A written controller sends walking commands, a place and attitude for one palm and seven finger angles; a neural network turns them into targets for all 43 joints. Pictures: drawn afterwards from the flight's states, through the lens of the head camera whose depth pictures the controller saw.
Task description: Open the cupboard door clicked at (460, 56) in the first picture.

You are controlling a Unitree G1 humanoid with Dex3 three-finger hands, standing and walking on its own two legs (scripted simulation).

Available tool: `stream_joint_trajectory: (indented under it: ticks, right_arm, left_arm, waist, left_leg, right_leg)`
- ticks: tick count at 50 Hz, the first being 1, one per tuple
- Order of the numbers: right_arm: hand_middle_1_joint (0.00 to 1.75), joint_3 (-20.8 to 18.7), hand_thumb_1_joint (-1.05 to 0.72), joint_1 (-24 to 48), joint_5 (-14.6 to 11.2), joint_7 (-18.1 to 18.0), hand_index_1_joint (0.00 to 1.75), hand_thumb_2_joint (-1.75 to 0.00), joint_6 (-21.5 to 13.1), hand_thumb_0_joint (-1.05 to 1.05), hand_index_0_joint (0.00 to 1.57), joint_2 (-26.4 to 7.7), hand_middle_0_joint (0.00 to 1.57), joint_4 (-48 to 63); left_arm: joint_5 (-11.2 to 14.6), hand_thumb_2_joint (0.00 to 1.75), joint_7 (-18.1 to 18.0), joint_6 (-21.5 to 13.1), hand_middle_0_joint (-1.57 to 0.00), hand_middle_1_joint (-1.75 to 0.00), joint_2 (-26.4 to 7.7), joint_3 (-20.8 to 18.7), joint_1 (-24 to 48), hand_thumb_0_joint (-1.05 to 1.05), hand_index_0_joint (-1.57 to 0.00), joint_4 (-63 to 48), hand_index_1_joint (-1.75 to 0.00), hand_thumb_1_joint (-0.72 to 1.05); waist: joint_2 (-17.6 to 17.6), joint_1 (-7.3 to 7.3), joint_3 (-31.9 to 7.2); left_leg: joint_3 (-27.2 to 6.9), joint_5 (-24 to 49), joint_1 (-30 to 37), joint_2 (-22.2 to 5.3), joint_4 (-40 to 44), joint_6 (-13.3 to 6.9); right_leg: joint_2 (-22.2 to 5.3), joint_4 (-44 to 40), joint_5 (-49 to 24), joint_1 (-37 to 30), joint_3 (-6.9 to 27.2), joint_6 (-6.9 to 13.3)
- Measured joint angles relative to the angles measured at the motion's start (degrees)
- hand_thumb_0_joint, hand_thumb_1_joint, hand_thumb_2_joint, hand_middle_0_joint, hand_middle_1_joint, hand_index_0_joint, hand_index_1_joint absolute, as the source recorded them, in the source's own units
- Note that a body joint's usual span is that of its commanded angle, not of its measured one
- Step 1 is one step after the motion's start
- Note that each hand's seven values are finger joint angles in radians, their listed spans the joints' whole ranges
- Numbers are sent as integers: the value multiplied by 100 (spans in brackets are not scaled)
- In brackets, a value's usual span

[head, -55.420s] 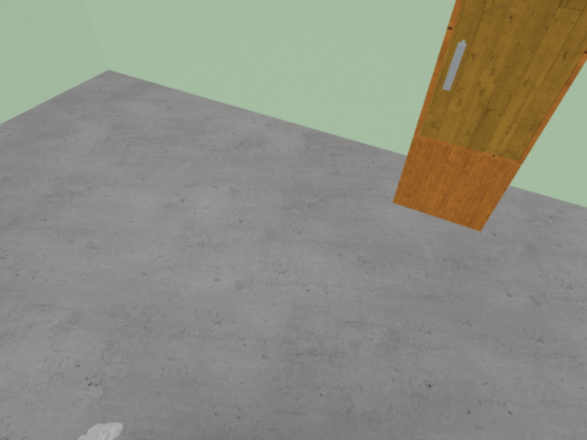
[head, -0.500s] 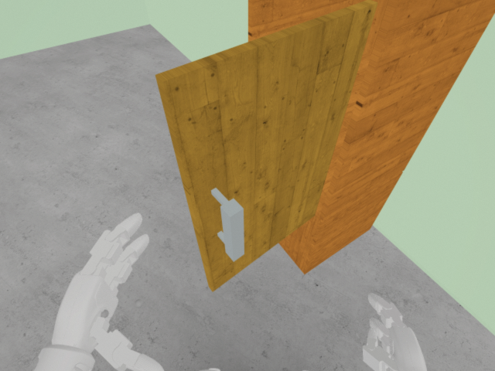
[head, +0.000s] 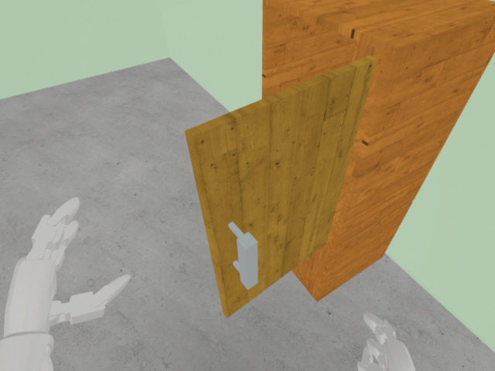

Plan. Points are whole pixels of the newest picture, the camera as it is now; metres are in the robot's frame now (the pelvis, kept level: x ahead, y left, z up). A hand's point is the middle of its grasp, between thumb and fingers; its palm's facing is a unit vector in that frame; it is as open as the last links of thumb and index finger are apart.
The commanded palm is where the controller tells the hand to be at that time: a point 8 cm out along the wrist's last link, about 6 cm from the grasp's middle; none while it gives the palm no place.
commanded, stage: draw the hand back to the body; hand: left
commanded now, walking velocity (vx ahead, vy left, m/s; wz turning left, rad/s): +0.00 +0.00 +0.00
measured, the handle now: (241, 255) +0.34 +0.06 -0.03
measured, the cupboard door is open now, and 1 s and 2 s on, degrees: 95 95 95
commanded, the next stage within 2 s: step back with the hand held close in 0.62 s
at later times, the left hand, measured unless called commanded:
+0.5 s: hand (71, 264) +0.20 +0.24 +0.16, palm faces +0.42 -0.81 -0.41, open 7.5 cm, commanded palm +0.14 +0.28 +0.18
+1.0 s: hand (72, 269) +0.19 +0.24 +0.16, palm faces +0.31 -0.80 -0.52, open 7.4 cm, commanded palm +0.13 +0.28 +0.19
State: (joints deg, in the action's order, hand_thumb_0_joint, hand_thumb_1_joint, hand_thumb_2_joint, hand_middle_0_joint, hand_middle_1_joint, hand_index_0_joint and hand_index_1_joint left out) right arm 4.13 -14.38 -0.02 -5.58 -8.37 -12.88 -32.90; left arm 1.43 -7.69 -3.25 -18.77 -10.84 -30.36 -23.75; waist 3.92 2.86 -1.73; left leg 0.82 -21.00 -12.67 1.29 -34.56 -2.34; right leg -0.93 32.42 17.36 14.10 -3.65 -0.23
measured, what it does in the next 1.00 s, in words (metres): stands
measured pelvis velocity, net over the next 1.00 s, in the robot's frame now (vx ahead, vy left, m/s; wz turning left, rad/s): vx -0.02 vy -0.01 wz -0.03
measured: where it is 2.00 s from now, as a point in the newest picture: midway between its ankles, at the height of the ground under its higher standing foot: outside the picture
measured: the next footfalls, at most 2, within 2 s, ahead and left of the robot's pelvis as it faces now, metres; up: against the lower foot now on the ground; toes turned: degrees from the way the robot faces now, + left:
right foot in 1.92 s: -0.30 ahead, -0.11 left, +0.00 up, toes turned -4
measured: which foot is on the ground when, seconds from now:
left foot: down 0.00-1.00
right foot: down 0.00-1.00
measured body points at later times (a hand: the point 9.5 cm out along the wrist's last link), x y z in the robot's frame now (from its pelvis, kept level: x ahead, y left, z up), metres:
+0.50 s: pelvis +0.00 -0.02 +0.01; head -0.01 -0.04 +0.46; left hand +0.17 +0.28 +0.18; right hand +0.19 -0.24 -0.07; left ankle -0.03 +0.09 -0.73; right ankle +0.00 -0.12 -0.73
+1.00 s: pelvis -0.02 -0.01 +0.01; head +0.00 -0.03 +0.46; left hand +0.17 +0.28 +0.19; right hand +0.16 -0.26 -0.07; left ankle -0.03 +0.09 -0.73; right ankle +0.00 -0.12 -0.73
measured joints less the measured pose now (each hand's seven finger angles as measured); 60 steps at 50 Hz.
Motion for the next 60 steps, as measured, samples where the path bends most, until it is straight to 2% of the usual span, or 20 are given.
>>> stream_joint_trajectory:
  ticks: [15,22,27,38,44,50,54,60]
  right_arm:
    - [30,-178,-91,313,55,97,30,-90,51,2,20,-57,20,-306]
    - [30,-240,-91,372,63,141,30,-90,135,2,20,-72,20,-366]
    - [30,-244,-91,344,82,121,30,-90,140,2,20,-42,20,-411]
    - [30,-264,-91,359,78,127,30,-90,94,2,20,-16,20,-481]
    - [30,-242,-91,510,65,152,30,-90,341,2,20,-58,20,-247]
    - [30,-403,-91,576,48,115,30,-90,557,2,20,-176,20,-61]
    - [30,-483,-91,540,12,65,30,-90,690,2,20,-143,20,-17]
    - [30,-459,-91,454,11,32,30,-90,692,2,20,-66,20,42]
  left_arm:
    - [112,81,87,-206,-20,-30,-185,-893,357,1,-21,-4,-31,69]
    - [127,87,153,-215,-21,-30,-15,-792,372,1,-21,135,-31,84]
    - [108,89,190,-167,-21,-30,-27,-700,297,1,-21,150,-31,87]
    - [112,90,179,-249,-21,-30,-80,-792,395,1,-21,167,-31,89]
    - [49,90,161,-558,-21,-30,-290,-1198,426,1,-21,193,-31,89]
    - [44,90,191,-539,-21,-30,-329,-1018,-73,1,-21,-132,-31,89]
    - [47,90,173,-556,-22,-30,-504,-1059,-295,1,-22,-316,-31,89]
    - [7,90,37,-631,-22,-30,-647,-1307,-236,1,-22,-406,-31,89]
  waist:
    - [-4,130,265]
    - [9,127,337]
    - [-18,122,343]
    - [5,109,379]
    - [-26,-105,370]
    - [-66,-265,413]
    - [-178,-302,403]
    - [-360,-263,421]
  left_leg:
    - [31,379,785,-76,894,72]
    - [37,477,904,-99,1074,98]
    - [44,501,968,-136,1130,128]
    - [53,561,1042,-179,1199,160]
    - [15,589,489,-225,983,156]
    - [136,697,146,-127,939,80]
    - [171,723,-27,-74,819,33]
    - [190,794,-263,-21,614,-44]
  right_leg:
    - [107,-862,-376,-751,35,71]
    - [135,-1011,-459,-850,41,101]
    - [174,-1074,-490,-911,47,133]
    - [220,-1180,-573,-996,54,168]
    - [262,-1231,-737,-574,11,174]
    - [158,-1049,-810,-138,127,90]
    - [99,-890,-821,55,159,47]
    - [38,-737,-925,262,172,-7]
